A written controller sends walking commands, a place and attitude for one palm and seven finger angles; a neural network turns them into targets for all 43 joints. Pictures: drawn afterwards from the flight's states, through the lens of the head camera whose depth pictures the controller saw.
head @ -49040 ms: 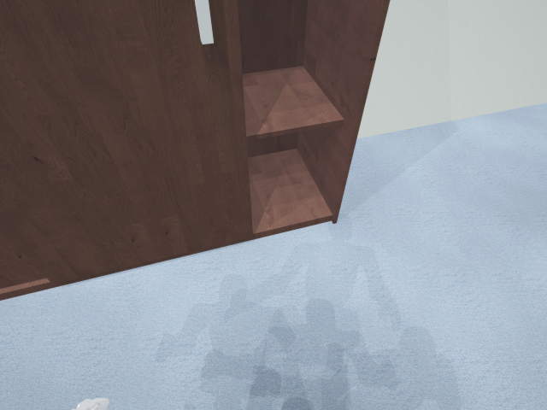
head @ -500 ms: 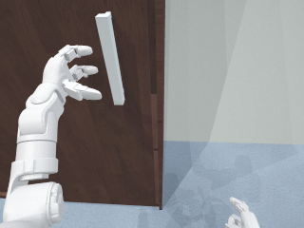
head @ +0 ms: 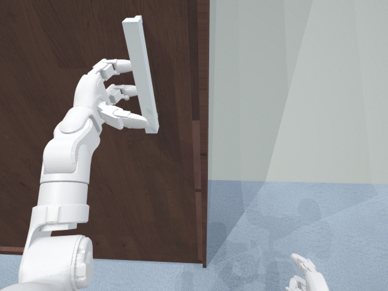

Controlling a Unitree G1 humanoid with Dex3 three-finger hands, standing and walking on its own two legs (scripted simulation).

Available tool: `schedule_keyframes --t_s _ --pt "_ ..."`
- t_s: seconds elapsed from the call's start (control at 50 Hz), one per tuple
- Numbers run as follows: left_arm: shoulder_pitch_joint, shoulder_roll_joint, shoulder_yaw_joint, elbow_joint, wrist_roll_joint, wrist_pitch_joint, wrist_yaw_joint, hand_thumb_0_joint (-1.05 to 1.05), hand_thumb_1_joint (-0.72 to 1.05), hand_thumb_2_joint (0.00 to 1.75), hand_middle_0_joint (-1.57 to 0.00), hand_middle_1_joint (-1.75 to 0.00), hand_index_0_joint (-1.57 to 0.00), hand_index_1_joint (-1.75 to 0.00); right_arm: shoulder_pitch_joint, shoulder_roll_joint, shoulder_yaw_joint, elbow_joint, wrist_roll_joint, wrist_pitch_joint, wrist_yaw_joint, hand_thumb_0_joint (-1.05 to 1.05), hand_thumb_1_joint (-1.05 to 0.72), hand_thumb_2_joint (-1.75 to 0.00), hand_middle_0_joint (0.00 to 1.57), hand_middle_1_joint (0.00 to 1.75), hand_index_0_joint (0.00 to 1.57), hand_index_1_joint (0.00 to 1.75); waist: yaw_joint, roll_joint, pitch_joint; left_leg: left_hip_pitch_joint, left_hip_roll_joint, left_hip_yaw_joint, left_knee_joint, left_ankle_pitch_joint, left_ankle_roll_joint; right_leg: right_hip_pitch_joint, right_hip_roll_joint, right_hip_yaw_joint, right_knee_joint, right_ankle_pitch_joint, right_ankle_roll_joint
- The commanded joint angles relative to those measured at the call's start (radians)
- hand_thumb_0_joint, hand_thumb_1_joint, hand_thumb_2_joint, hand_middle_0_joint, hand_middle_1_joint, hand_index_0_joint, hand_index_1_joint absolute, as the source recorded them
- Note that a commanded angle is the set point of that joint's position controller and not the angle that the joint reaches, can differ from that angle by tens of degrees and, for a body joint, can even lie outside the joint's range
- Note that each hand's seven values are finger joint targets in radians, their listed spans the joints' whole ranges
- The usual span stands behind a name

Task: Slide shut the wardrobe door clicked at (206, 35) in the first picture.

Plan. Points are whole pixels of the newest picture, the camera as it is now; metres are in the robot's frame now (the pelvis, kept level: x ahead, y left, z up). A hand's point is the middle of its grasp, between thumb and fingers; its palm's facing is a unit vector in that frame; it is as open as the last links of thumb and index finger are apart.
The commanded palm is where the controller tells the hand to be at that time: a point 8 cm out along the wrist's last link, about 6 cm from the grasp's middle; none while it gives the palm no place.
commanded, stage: feel for the door with the fingertips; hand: left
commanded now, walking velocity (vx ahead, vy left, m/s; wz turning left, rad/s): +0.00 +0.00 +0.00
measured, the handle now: (146, 79) +0.45 +0.14 +0.26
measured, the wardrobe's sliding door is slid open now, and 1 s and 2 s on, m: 0.02 0.02 0.02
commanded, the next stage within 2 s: slide the fingers in behind the handle in 0.26 s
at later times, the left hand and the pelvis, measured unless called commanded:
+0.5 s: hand (126, 91) +0.40 +0.16 +0.26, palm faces +0.05 -1.00 +0.00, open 13.8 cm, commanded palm +0.38 +0.21 +0.26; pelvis +0.00 +0.00 +0.00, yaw +0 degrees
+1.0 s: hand (133, 96) +0.39 +0.15 +0.26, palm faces +0.04 -1.00 +0.01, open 14.0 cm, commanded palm +0.37 +0.19 +0.26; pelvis +0.00 +0.00 +0.00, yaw +0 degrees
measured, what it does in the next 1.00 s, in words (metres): stands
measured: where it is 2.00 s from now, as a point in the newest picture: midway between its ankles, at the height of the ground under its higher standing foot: outside the picture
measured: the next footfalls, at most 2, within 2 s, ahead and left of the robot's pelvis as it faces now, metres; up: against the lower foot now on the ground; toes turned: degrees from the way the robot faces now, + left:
none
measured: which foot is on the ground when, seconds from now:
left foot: down 0.00-1.00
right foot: down 0.00-1.00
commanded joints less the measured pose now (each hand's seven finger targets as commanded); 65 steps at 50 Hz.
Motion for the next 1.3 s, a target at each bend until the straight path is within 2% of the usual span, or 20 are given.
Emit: schedule_keyframes --t_s 0.0,0.04,0.06,0.18,0.24,0.36,0.42,0.48,0.52,0.54,0.7,0.74,0.82,0.84,0.98,1.08,1.14,1.18,1.24,1.28 --pt "-0.513 0.207 0.063 -0.197 0.000 -0.054 0.032 0.00 -0.50 0.30 -0.30 -1.20 -0.30 -1.20 -0.172 -0.107 -0.040 -0.159 -0.007 -0.053 -0.012 0.00 -0.90 -0.90 0.20 0.30 0.20 0.30 -0.004 -0.085 -0.215 0.100 -0.028 -0.020 -0.024 0.191 0.056 -0.002 0.001 0.025 -0.067 0.252 0.002" --pt "-0.530 0.217 0.064 -0.185 0.009 -0.057 0.038 0.00 -0.50 0.30 -0.30 -1.20 -0.30 -1.20 -0.170 -0.107 -0.037 -0.152 -0.008 -0.044 -0.013 0.00 -0.90 -0.90 0.20 0.30 0.20 0.30 -0.001 -0.040 -0.208 0.096 -0.030 -0.018 -0.028 0.186 0.052 -0.001 0.001 0.026 -0.068 0.238 -0.003" --pt "-0.547 0.191 0.039 -0.185 0.010 -0.060 0.039 0.00 -0.50 0.30 -0.30 -1.20 -0.30 -1.20 -0.170 -0.103 -0.036 -0.155 -0.008 -0.046 -0.012 0.00 -0.90 -0.90 0.20 0.30 0.20 0.30 -0.009 -0.040 -0.210 0.104 -0.030 -0.019 -0.028 0.187 0.053 -0.006 -0.001 0.028 -0.069 0.242 -0.002" --pt "-0.570 0.225 0.061 -0.078 0.012 -0.073 0.028 0.00 -0.50 0.30 -0.30 -1.20 -0.30 -1.20 -0.144 -0.110 -0.041 -0.143 -0.008 -0.041 -0.018 0.00 -0.90 -0.90 0.20 0.30 0.20 0.30 -0.016 -0.087 -0.205 0.084 -0.030 -0.014 -0.028 0.183 0.057 -0.002 -0.001 0.031 -0.073 0.258 0.003" --pt "-0.575 0.221 0.055 -0.061 0.016 -0.090 0.017 0.00 -0.50 0.30 -0.30 -1.20 -0.30 -1.20 -0.131 -0.111 -0.045 -0.148 -0.009 -0.043 -0.016 0.00 -0.90 -0.90 0.20 0.30 0.20 0.30 -0.015 -0.062 -0.223 0.089 -0.033 -0.011 -0.023 0.202 0.056 0.009 -0.001 0.030 -0.068 0.283 0.000" --pt "-0.682 0.193 0.009 -0.005 0.019 -0.111 0.009 0.00 -0.50 0.30 -0.30 -1.20 -0.30 -1.20 -0.099 -0.112 -0.050 -0.131 -0.003 -0.057 -0.018 0.00 -0.90 -0.90 0.20 0.30 0.20 0.30 -0.045 -0.041 -0.200 0.092 -0.031 -0.022 -0.019 0.167 0.056 -0.044 0.002 0.026 -0.074 0.230 -0.001" --pt "-0.634 0.200 0.031 -0.023 0.019 -0.112 0.010 0.00 -0.50 0.30 -0.30 -1.20 -0.30 -1.20 -0.098 -0.113 -0.055 -0.140 -0.005 -0.064 -0.016 0.00 -0.90 -0.90 0.20 0.30 0.20 0.30 -0.029 -0.051 -0.252 0.103 -0.032 -0.021 -0.012 0.201 0.058 -0.014 0.001 0.026 -0.061 0.269 -0.002" --pt "-0.614 0.179 0.018 -0.053 0.014 -0.119 0.007 0.00 -0.50 0.30 -0.30 -1.20 -0.30 -1.20 -0.103 -0.110 -0.054 -0.146 -0.003 -0.062 -0.013 0.00 -0.90 -0.90 0.20 0.30 0.20 0.30 -0.026 -0.059 -0.241 0.103 -0.029 -0.022 -0.015 0.214 0.058 -0.009 0.003 0.022 -0.060 0.283 -0.003" --pt "-0.580 0.201 0.046 -0.077 0.009 -0.116 0.006 0.00 -0.50 0.30 -0.30 -1.20 -0.30 -1.20 -0.107 -0.113 -0.056 -0.151 -0.004 -0.063 -0.011 0.00 -0.90 -0.90 0.20 0.30 0.20 0.30 -0.017 -0.079 -0.259 0.105 -0.030 -0.020 -0.014 0.230 0.060 0.009 0.004 0.022 -0.055 0.308 -0.002" --pt "-0.541 0.210 0.060 -0.084 0.008 -0.117 0.007 0.00 -0.50 0.30 -0.30 -1.20 -0.30 -1.20 -0.113 -0.114 -0.054 -0.154 -0.006 -0.059 -0.011 0.00 -0.90 -0.90 0.20 0.30 0.20 0.30 -0.003 -0.052 -0.252 0.101 -0.030 -0.022 -0.018 0.237 0.057 0.020 0.003 0.021 -0.054 0.305 -0.006" --pt "-0.513 0.159 0.030 -0.236 0.003 -0.094 0.029 0.00 -0.50 0.30 -0.30 -1.20 -0.30 -1.20 -0.159 -0.098 -0.046 -0.180 -0.005 -0.057 -0.005 0.00 -0.90 -0.90 0.20 0.30 0.20 0.30 -0.002 -0.051 -0.241 0.122 -0.023 -0.019 -0.024 0.224 0.054 0.008 0.007 0.018 -0.057 0.273 -0.004" --pt "-0.490 0.189 0.055 -0.240 0.006 -0.081 0.039 0.00 -0.50 0.30 -0.30 -1.20 -0.30 -1.20 -0.167 -0.103 -0.043 -0.173 -0.007 -0.050 -0.006 0.00 -0.90 -0.90 0.20 0.30 0.20 0.30 0.007 -0.049 -0.232 0.115 -0.023 -0.019 -0.025 0.227 0.052 0.016 0.007 0.019 -0.059 0.273 -0.005" --pt "-0.506 0.157 0.027 -0.221 0.009 -0.047 0.053 0.00 -0.50 0.30 -0.30 -1.20 -0.30 -1.20 -0.176 -0.097 -0.041 -0.164 -0.006 -0.044 -0.009 0.00 -0.90 -0.90 0.20 0.30 0.20 0.30 -0.008 -0.076 -0.210 0.111 -0.024 -0.017 -0.024 0.202 0.053 -0.008 0.009 0.020 -0.068 0.250 0.001" --pt "-0.520 0.143 0.016 -0.219 0.010 -0.044 0.055 0.00 -0.50 0.30 -0.30 -1.20 -0.30 -1.20 -0.176 -0.098 -0.038 -0.159 -0.009 -0.041 -0.009 0.00 -0.90 -0.90 0.20 0.30 0.20 0.30 -0.008 -0.046 -0.200 0.113 -0.027 -0.014 -0.025 0.198 0.052 -0.014 0.008 0.022 -0.071 0.244 -0.001" --pt "-0.548 0.089 -0.030 -0.212 0.009 -0.044 0.058 0.00 -0.50 0.30 -0.30 -1.20 -0.30 -1.20 -0.181 -0.088 -0.035 -0.162 -0.009 -0.038 -0.007 0.00 -0.90 -0.90 0.20 0.30 0.20 0.30 -0.016 -0.043 -0.222 0.125 -0.030 -0.019 -0.019 0.217 0.051 -0.006 0.006 0.022 -0.063 0.271 -0.003" --pt "-0.543 0.138 0.018 -0.186 0.010 -0.044 0.071 0.00 -0.50 0.30 -0.30 -1.20 -0.30 -1.20 -0.174 -0.094 -0.039 -0.157 -0.012 -0.027 -0.007 0.00 -0.90 -0.90 0.20 0.30 0.20 0.30 -0.008 -0.082 -0.234 0.105 -0.031 -0.015 -0.021 0.225 0.052 0.016 0.002 0.025 -0.063 0.292 0.001" --pt "-0.522 0.137 0.025 -0.227 0.017 -0.055 0.080 0.00 -0.50 0.30 -0.30 -1.20 -0.30 -1.20 -0.180 -0.089 -0.040 -0.169 -0.015 -0.024 -0.002 0.00 -0.90 -0.90 0.20 0.30 0.20 0.30 0.006 -0.042 -0.265 0.119 -0.034 -0.012 -0.014 0.273 0.052 0.046 0.003 0.025 -0.050 0.344 -0.004" --pt "-0.528 0.091 -0.014 -0.256 0.014 -0.057 0.078 0.00 -0.50 0.30 -0.30 -1.20 -0.30 -1.20 -0.182 -0.084 -0.041 -0.177 -0.014 -0.023 0.001 0.00 -0.90 -0.90 0.20 0.30 0.20 0.30 -0.004 -0.059 -0.272 0.128 -0.032 -0.011 -0.011 0.295 0.052 0.051 0.004 0.020 -0.043 0.375 -0.003" --pt "-0.480 0.117 0.018 -0.240 0.010 -0.046 0.081 0.00 -0.50 0.30 -0.30 -1.20 -0.30 -1.20 -0.182 -0.092 -0.042 -0.173 -0.014 -0.018 -0.001 0.00 -0.90 -0.90 0.20 0.30 0.20 0.30 0.006 -0.086 -0.252 0.110 -0.033 -0.011 -0.015 0.282 0.053 0.054 0.008 0.019 -0.049 0.361 -0.001" --pt "-0.495 0.099 -0.004 -0.236 0.012 -0.035 0.080 0.00 -0.50 0.30 -0.30 -1.20 -0.30 -1.20 -0.181 -0.090 -0.042 -0.169 -0.012 -0.016 -0.001 0.00 -0.90 -0.90 0.20 0.30 0.20 0.30 -0.005 -0.093 -0.229 0.105 -0.032 -0.007 -0.016 0.268 0.055 0.035 0.007 0.018 -0.054 0.352 0.003"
